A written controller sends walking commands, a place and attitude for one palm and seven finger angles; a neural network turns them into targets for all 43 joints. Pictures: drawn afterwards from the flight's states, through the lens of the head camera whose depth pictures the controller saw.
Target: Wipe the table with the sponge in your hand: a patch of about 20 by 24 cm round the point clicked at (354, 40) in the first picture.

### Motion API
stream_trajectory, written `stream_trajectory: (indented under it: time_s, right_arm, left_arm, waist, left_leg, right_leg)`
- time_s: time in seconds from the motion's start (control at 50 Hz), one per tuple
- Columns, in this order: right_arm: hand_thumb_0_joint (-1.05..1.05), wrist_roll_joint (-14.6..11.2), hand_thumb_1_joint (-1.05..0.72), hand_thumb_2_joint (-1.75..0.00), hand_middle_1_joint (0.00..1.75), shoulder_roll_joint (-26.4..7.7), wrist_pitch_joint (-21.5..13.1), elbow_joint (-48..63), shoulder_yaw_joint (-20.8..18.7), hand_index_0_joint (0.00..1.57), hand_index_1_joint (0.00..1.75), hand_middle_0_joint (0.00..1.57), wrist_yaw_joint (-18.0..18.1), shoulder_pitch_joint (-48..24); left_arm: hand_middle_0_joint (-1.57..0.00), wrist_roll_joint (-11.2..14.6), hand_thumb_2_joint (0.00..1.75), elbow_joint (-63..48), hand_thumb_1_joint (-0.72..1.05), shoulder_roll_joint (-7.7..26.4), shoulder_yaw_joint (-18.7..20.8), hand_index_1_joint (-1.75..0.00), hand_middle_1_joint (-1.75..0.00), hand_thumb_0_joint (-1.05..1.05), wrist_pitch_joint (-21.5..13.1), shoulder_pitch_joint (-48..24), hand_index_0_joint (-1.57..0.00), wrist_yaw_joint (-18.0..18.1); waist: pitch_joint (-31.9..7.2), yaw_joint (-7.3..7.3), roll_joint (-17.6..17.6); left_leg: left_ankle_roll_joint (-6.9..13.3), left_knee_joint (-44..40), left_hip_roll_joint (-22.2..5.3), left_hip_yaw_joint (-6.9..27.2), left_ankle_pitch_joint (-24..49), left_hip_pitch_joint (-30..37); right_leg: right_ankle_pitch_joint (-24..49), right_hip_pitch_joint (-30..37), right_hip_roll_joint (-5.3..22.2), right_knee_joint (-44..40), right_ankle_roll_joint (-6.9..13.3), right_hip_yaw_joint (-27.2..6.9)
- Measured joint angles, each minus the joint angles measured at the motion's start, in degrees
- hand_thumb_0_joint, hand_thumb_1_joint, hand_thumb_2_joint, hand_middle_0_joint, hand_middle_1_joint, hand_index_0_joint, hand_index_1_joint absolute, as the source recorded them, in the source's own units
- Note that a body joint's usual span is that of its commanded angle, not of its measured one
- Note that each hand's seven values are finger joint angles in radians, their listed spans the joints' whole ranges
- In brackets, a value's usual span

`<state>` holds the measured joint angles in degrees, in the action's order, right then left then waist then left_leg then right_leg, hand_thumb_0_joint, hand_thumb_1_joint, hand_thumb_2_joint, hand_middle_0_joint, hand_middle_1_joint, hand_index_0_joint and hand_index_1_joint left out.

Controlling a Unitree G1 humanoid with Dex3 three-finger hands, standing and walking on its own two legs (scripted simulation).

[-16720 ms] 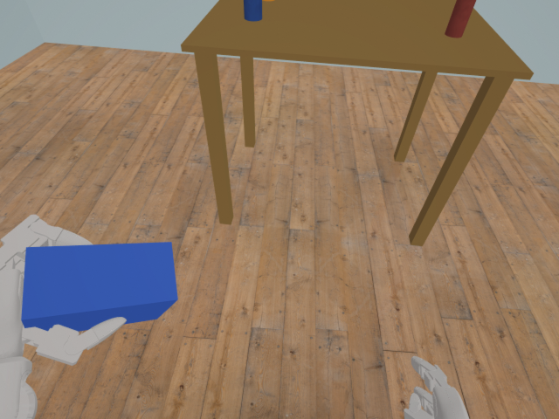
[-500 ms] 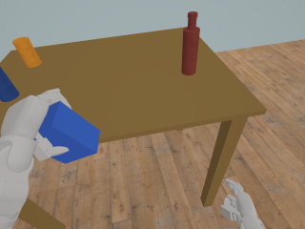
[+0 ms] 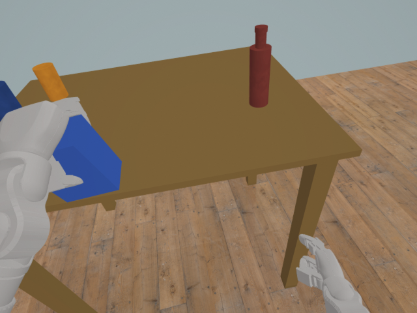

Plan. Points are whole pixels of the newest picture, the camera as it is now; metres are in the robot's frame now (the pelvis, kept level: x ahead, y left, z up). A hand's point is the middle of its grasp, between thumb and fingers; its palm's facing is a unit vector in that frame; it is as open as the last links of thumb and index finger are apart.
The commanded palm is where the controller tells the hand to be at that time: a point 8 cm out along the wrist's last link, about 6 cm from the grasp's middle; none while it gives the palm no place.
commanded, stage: turn the palm down, sponge in hand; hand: left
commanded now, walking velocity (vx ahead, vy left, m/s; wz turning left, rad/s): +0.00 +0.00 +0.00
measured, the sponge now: (81, 169) +0.26 +0.28 +0.19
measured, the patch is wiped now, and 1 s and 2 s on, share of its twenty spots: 0.00 0.00 0.00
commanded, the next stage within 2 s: move the sponge above the wiping area in 0.58 s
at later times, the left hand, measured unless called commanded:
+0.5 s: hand (65, 151) +0.24 +0.27 +0.25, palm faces +0.32 -0.02 -0.95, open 10.5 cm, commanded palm +0.18 +0.25 +0.30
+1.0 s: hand (68, 156) +0.26 +0.29 +0.22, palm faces +0.24 -0.07 -0.97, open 10.5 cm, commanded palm +0.21 +0.27 +0.30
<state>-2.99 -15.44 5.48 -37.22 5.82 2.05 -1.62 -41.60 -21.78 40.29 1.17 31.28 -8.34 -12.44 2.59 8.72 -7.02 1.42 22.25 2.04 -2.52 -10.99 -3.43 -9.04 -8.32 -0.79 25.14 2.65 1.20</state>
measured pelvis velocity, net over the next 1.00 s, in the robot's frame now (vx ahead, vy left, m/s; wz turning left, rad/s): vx -0.01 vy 0.00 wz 0.01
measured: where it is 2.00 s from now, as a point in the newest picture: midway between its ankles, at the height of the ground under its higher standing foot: outside the picture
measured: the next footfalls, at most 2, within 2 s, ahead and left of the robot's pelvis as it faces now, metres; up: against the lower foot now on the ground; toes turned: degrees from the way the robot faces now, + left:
none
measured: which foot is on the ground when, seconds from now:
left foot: down 0.00-1.00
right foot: down 0.00-1.00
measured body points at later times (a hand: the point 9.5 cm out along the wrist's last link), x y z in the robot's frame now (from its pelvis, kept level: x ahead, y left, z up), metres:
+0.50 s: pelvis -0.01 -0.03 +0.00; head -0.05 -0.09 +0.44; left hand +0.22 +0.27 +0.30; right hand +0.26 -0.21 -0.07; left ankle +0.02 +0.10 -0.74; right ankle +0.06 -0.09 -0.74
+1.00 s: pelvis -0.01 +0.00 +0.00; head -0.04 -0.05 +0.45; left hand +0.24 +0.29 +0.27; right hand +0.26 -0.16 -0.07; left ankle +0.02 +0.10 -0.74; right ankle +0.06 -0.09 -0.74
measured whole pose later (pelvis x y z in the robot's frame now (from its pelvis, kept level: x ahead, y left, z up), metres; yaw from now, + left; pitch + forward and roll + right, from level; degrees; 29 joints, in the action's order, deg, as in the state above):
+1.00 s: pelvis -0.01 +0.00 +0.00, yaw +1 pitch -8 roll +1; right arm -3.9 -14.7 3.5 -38.2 5.8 2.4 -1.2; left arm -47.1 -12.8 35.0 -3.5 33.4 -13.0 -11.6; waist 2.4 8.8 -7.0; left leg 1.8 21.9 2.6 -2.0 -10.1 -4.1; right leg -8.4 -8.8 -0.4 24.7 2.3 1.3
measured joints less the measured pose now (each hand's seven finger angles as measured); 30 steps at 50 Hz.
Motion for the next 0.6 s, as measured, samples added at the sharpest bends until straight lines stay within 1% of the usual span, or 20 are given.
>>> stream_trajectory:
  time_s: [0.04,0.1,0.16,0.22,0.26,0.34,0.4,0.5,0.54,0.6]
  right_arm:
    - [0.01,-0.23,-0.91,-0.90,0.30,-0.09,0.33,-0.21,-0.05,0.20,0.30,0.20,-0.32,-0.09]
    - [0.01,-0.87,-0.91,-0.90,0.30,-0.27,0.71,0.15,-0.16,0.20,0.30,0.20,-0.54,0.02]
    - [0.01,-1.25,-0.91,-0.90,0.30,-0.66,0.31,0.82,-0.37,0.20,0.30,0.20,-0.66,0.52]
    - [0.01,-1.14,-0.91,-0.90,0.30,-0.98,-0.28,0.91,-0.55,0.20,0.30,0.20,-0.52,0.86]
    - [0.01,-0.67,-0.91,-0.90,0.30,-1.07,-0.63,0.43,-0.75,0.20,0.30,0.20,-0.29,0.90]
    - [0.01,0.25,-0.91,-0.90,0.30,-1.03,-0.95,-1.14,-1.20,0.20,0.30,0.20,0.04,0.48]
    - [0.01,0.31,-0.91,-0.90,0.30,-1.02,-0.85,-2.04,-1.49,0.20,0.30,0.20,0.03,-0.01]
    - [0.01,-0.27,-0.91,-0.90,0.30,-1.08,-0.97,-1.85,-1.88,0.20,0.30,0.20,-0.22,-0.31]
    - [0.01,-0.47,-0.91,-0.90,0.30,-1.27,-1.26,-1.47,-2.03,0.20,0.30,0.20,-0.30,-0.18]
    - [0.01,-0.68,-0.91,-0.90,0.30,-1.51,-1.57,-0.95,-2.12,0.20,0.30,0.20,-0.10,0.13]
  left_arm:
    - [-0.70,-0.38,1.02,1.66,-0.54,0.22,0.99,-1.31,-1.32,-0.01,1.15,-1.45,-0.72,0.21]
    - [-0.69,-1.03,1.02,3.68,-0.54,-0.18,2.34,-1.31,-1.32,-0.01,2.65,-2.00,-0.72,0.23]
    - [-0.69,-1.77,1.02,4.22,-0.54,-1.54,1.81,-1.31,-1.32,-0.01,3.44,-1.08,-0.72,0.08]
    - [-0.69,-2.28,1.02,2.95,-0.54,-2.91,-0.02,-1.31,-1.32,-0.01,2.72,1.23,-0.72,0.11]
    - [-0.70,-2.31,1.02,2.14,-0.54,-3.49,-1.48,-1.31,-1.32,-0.01,1.53,2.31,-0.72,0.43]
    - [-0.70,-2.68,1.02,1.57,-0.54,-2.60,-2.83,-1.31,-1.32,-0.01,-0.76,2.83,-0.72,1.46]
    - [-0.70,-2.84,1.02,3.15,-0.54,-1.80,-1.82,-1.31,-1.32,-0.01,-1.42,1.47,-0.72,2.72]
    - [-0.70,-2.36,1.02,6.44,-0.54,-1.72,1.20,-1.31,-1.32,-0.01,-0.14,-0.37,-0.72,3.27]
    - [-0.70,-2.23,1.02,6.68,-0.54,-2.27,1.51,-1.31,-1.32,-0.01,0.61,-0.13,-0.72,3.06]
    - [-0.70,-2.07,1.02,5.73,-0.54,-3.37,0.79,-1.31,-1.32,-0.01,0.81,1.34,-0.72,2.57]
  waist:
    - [-0.30,-0.03,-0.32]
    - [-0.43,-0.50,-0.79]
    - [-0.06,-0.77,-1.11]
    - [0.35,-0.78,-1.21]
    - [0.55,-0.66,-1.14]
    - [0.28,-0.25,-0.99]
    - [-0.15,-0.30,-1.09]
    - [-0.87,-1.03,-1.34]
    - [-0.91,-1.22,-1.46]
    - [-0.65,-1.41,-1.38]
  left_leg:
    - [-0.24,-0.12,-0.19,0.04,0.20,-0.14]
    - [-0.57,-0.31,-0.42,0.33,0.63,-0.59]
    - [-0.84,-0.15,-0.64,0.53,0.88,-1.09]
    - [-1.13,0.54,-0.94,0.51,0.75,-1.58]
    - [-1.31,1.19,-1.14,0.47,0.40,-1.61]
    - [-1.70,2.51,-1.68,0.23,-0.46,-1.53]
    - [-1.93,2.71,-1.96,0.29,-0.69,-1.21]
    - [-1.87,2.57,-2.12,0.57,-0.47,-1.53]
    - [-1.76,2.64,-2.11,0.60,-0.46,-1.71]
    - [-1.53,2.49,-1.85,0.69,-0.33,-1.79]
  right_leg:
    - [0.19,-0.16,-0.18,-0.10,0.21,0.06]
    - [0.54,-0.50,-0.39,-0.38,0.48,0.36]
    - [0.77,-0.94,-0.58,-0.27,0.77,0.60]
    - [0.65,-1.44,-0.87,0.32,1.06,0.61]
    - [0.36,-1.48,-1.07,0.91,1.27,0.59]
    - [-0.17,-1.38,-1.65,1.85,1.75,0.34]
    - [-0.22,-0.93,-1.95,1.74,1.95,0.35]
    - [0.30,-0.84,-2.13,0.88,1.87,0.57]
    - [0.47,-0.88,-2.11,0.67,1.78,0.58]
    - [0.52,-0.90,-1.87,0.53,1.51,0.62]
